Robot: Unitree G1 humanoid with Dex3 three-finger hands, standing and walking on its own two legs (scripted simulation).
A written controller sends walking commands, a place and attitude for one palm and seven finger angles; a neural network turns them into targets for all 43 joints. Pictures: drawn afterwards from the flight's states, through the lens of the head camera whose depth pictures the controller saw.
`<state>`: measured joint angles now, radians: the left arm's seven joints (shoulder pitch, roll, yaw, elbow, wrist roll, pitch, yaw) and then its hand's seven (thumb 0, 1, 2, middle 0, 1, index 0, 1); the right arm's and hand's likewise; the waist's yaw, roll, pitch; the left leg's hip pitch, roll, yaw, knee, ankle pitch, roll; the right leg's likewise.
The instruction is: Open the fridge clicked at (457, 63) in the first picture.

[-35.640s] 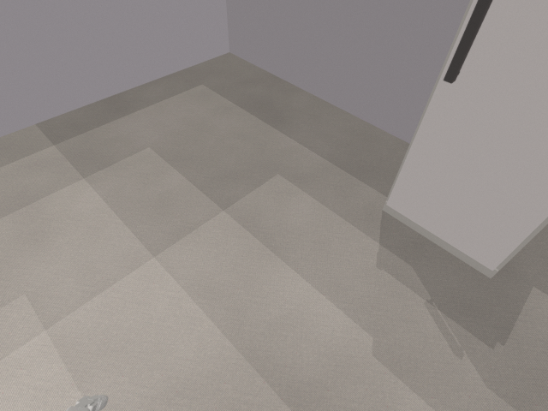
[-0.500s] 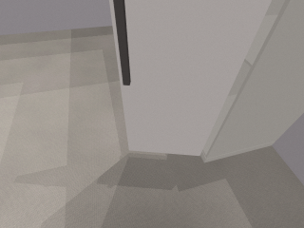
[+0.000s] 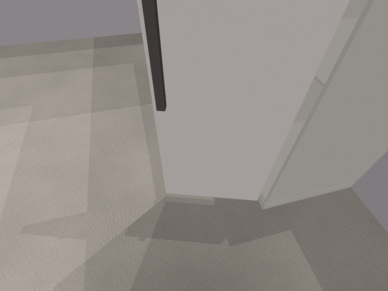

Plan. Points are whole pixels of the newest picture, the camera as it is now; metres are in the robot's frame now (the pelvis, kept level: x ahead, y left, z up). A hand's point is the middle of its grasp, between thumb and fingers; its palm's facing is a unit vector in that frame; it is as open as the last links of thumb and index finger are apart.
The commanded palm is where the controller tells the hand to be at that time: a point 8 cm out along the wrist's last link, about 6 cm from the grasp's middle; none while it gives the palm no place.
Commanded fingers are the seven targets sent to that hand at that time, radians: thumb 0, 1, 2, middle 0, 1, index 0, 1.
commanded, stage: stand and wait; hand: left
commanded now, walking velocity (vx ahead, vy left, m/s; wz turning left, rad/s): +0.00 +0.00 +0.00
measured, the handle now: (156, 46) +0.67 +0.15 +0.17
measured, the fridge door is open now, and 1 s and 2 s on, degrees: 71 71 71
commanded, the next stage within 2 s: none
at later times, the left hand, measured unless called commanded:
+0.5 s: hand out of the picture +0.05 +0.20 -0.17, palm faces -0.01 -0.96 -0.27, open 7.4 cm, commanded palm none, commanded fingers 0.00 0.90 0.90 -0.20 -0.30 -0.20 -0.30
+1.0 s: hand out of the picture +0.06 +0.19 -0.17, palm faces -0.01 -0.96 -0.28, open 7.4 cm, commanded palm none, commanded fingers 0.00 0.90 0.90 -0.20 -0.30 -0.20 -0.30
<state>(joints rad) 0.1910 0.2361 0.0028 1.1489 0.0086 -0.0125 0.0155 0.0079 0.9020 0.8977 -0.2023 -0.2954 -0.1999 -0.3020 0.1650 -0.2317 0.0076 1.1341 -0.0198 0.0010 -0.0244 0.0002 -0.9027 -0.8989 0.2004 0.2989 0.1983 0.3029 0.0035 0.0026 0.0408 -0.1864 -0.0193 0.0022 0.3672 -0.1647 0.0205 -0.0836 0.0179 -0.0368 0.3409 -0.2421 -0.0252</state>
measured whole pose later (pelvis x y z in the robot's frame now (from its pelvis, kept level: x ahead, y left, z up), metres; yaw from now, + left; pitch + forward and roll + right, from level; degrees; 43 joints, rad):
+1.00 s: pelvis +0.01 -0.02 +0.00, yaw -1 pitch -1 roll +0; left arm 0.17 0.25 0.01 1.13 0.01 -0.02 0.02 0.01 0.90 0.90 -0.20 -0.30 -0.20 -0.30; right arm 0.15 -0.26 0.01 1.14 -0.02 0.00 -0.03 0.00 -0.90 -0.90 0.20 0.30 0.20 0.30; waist 0.00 0.00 0.04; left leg -0.15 0.01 0.01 0.34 -0.18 -0.01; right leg -0.05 0.05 -0.03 0.31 -0.24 -0.05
